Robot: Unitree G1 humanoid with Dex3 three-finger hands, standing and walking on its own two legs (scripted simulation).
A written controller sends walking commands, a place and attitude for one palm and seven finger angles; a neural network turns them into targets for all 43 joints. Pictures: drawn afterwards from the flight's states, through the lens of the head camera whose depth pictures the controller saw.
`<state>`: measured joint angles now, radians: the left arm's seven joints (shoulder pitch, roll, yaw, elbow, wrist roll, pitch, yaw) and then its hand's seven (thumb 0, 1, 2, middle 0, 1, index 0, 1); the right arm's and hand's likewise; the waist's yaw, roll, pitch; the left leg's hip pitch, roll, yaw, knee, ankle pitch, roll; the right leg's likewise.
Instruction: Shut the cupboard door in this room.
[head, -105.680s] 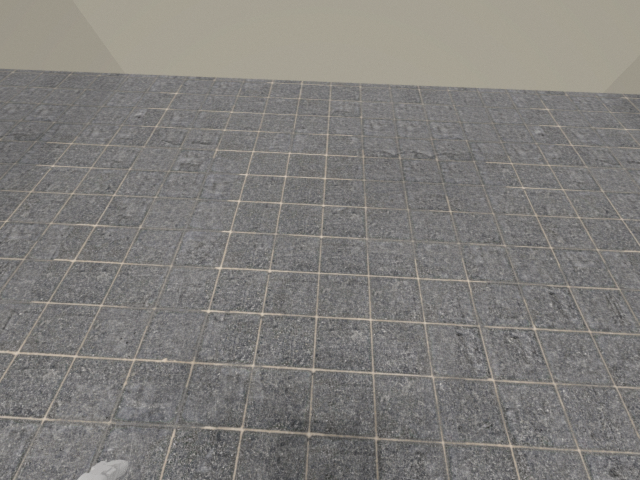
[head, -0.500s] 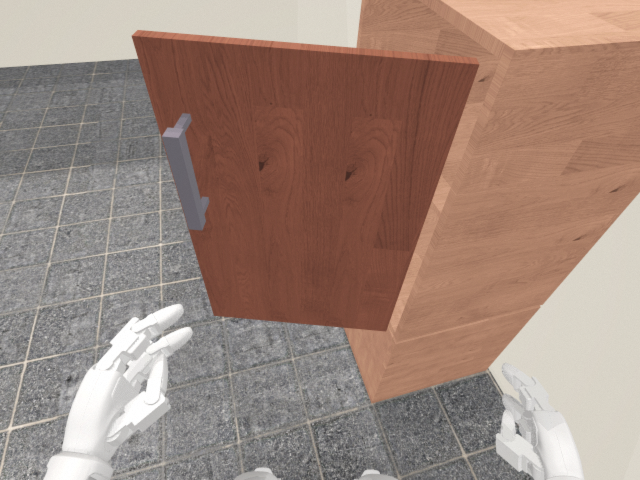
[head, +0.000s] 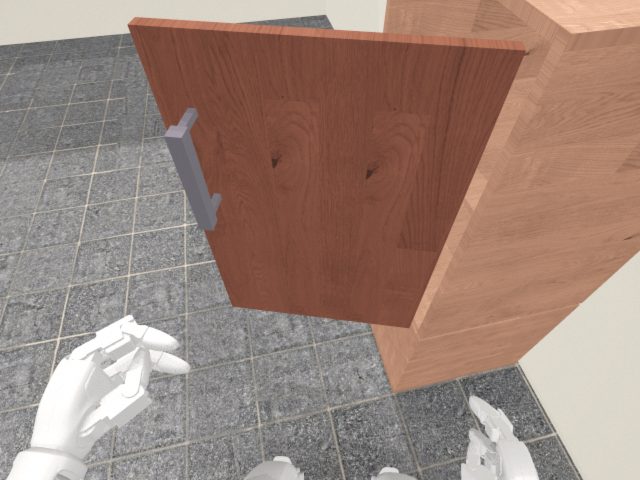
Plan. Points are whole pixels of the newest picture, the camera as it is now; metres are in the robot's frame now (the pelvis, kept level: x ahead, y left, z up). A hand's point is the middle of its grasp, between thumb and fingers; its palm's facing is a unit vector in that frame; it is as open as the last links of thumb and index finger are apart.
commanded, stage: raise the hand and make a fist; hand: left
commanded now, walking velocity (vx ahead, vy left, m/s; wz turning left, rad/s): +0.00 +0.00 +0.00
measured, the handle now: (199, 173) +0.46 +0.19 +0.13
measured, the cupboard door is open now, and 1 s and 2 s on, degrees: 70 70 70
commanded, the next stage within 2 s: bring the fist close to the handle in 1.08 s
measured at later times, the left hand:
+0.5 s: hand (113, 356) +0.22 +0.22 +0.11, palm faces -0.03 -1.00 -0.05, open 3.1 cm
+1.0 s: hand (119, 332) +0.24 +0.21 +0.13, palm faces -0.03 -1.00 -0.06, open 3.1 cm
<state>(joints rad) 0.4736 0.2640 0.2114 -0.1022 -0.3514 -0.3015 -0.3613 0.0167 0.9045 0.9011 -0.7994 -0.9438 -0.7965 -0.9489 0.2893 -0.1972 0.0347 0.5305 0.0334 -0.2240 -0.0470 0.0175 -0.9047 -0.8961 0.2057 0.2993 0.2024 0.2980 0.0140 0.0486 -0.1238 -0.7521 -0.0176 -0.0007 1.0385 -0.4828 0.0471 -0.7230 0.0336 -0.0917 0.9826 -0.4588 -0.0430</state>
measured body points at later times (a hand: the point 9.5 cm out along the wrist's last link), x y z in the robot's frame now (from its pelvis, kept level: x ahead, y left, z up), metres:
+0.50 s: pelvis +0.01 +0.04 +0.02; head +0.02 +0.05 +0.47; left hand +0.21 +0.28 +0.11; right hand +0.21 -0.18 -0.02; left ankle +0.02 +0.09 -0.67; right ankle +0.02 -0.10 -0.67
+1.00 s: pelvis +0.01 +0.02 +0.04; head +0.02 +0.03 +0.49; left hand +0.23 +0.27 +0.13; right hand +0.18 -0.21 -0.02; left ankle +0.02 +0.09 -0.67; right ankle +0.02 -0.10 -0.67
